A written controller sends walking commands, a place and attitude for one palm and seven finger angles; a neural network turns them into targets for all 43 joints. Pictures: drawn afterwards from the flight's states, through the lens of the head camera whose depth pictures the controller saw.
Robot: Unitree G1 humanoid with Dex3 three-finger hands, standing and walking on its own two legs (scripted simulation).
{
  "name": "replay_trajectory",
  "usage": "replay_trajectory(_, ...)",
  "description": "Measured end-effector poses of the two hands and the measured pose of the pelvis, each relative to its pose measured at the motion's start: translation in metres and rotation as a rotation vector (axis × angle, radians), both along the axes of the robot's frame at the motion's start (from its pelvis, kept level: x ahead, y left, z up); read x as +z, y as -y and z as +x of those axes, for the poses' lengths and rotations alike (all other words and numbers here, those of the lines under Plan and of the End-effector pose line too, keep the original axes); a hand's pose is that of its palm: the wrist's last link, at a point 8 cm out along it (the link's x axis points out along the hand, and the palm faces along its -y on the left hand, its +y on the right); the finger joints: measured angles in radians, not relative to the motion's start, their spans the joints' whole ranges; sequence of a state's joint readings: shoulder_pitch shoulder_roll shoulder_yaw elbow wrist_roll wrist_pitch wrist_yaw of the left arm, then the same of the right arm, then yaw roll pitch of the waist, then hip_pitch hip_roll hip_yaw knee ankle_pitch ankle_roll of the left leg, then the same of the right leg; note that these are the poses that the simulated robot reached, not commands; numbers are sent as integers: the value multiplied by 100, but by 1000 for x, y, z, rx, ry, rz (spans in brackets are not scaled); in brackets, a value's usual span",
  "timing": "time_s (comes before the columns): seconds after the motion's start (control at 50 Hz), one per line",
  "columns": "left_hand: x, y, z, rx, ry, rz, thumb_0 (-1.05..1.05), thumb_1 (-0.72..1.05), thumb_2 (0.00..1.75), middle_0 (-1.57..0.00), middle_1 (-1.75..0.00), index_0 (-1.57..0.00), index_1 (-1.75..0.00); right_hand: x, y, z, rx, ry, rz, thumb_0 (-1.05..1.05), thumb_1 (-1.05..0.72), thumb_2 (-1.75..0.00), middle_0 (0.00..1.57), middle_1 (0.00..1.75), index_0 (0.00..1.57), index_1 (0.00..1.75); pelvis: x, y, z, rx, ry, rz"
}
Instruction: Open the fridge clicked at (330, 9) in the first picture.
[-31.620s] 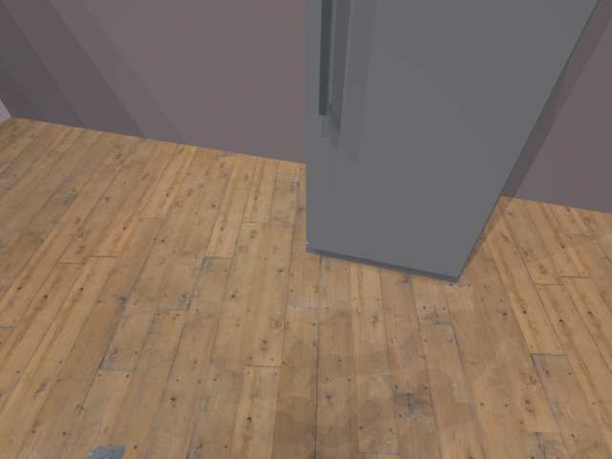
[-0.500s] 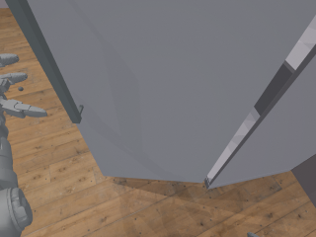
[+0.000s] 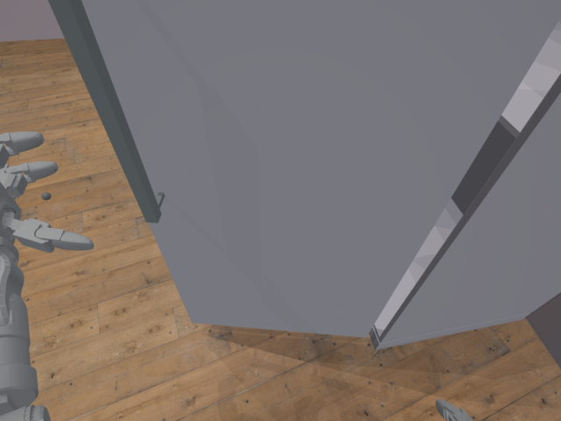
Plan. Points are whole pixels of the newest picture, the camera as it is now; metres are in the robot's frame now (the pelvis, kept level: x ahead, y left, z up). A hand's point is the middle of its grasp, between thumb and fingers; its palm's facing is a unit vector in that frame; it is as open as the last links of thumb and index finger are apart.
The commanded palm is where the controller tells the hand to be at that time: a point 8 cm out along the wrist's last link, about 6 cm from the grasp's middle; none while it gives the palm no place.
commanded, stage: slip the hand off the handle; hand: left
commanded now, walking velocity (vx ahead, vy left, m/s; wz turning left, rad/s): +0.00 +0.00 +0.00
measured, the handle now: (116, 101) +0.48 +0.27 +0.21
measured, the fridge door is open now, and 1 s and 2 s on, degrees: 74 74 74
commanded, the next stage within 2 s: draw the hand back to the body in 0.22 s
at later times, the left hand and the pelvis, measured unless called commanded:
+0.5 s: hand (50, 228) +0.29 +0.29 +0.16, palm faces +0.15 -0.99 +0.01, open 14.7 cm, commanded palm +0.24 +0.35 +0.16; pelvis +0.00 -0.02 +0.01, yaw +2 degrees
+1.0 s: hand (2, 274) +0.22 +0.30 +0.17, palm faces +0.50 -0.84 -0.22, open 13.9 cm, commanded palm +0.17 +0.32 +0.18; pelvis -0.02 -0.02 +0.01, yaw +3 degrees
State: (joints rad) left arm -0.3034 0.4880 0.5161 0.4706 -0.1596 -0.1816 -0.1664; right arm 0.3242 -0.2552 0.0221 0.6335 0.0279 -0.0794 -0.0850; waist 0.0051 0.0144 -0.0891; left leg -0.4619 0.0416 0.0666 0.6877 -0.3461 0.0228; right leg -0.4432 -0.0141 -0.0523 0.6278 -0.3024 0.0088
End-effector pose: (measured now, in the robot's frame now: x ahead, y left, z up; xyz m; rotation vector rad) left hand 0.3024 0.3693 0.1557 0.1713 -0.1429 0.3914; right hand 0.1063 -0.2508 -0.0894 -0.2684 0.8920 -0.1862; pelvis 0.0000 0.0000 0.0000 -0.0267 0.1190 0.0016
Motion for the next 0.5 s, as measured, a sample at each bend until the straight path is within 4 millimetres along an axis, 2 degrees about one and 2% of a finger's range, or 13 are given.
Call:
replay_trajectory(0.16, -6, -5, -32, 26, -83, -26, -2, -55, 20, -26, -115, -25, -115, 11, -9, 40, 73, 120, 10, 1, -90, -89, 21, 30, 20, 30, 2, 5, -4, 24, 28, 3)
replay_trajectory(0.26, 0, 6, -47, 14, -35, 2, -2, -55, 20, -25, -115, -25, -115, 16, -11, 55, 115, 168, 7, 1, -90, -89, 21, 30, 20, 30, 2, 9, -6, 33, 39, 5)
replay_trajectory(0.38, -3, 12, -44, -12, -42, -53, -2, -55, 20, -26, -115, -25, -115, 15, -8, 60, 125, 174, 7, 1, -90, -89, 21, 30, 20, 30, 2, 17, -7, 46, 48, 9)
replay_trajectory(0.44, -7, 20, -40, -137, -86, -164, -2, -55, 20, -25, -115, -25, -115, 18, -4, 59, 96, 193, 14, 1, -90, -89, 21, 30, 20, 30, 5, 19, -4, 43, 67, 8)
replay_trajectory(0.5, 1, 26, -41, -242, -115, -182, -2, -55, 20, -25, -115, -25, -115, 25, 1, 59, 70, 236, 18, 1, -90, -89, 21, 30, 20, 30, 7, 20, 1, 31, 85, 11)
